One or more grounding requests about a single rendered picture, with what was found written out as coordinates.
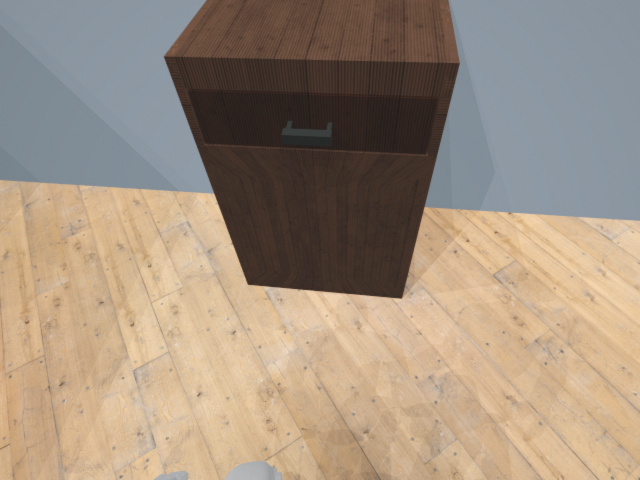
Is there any cabinet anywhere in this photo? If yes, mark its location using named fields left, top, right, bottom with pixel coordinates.
left=164, top=0, right=460, bottom=299

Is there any drawer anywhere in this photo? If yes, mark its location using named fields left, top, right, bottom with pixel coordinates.
left=187, top=89, right=438, bottom=154

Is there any handle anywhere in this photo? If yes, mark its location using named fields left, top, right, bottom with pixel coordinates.
left=281, top=121, right=332, bottom=147

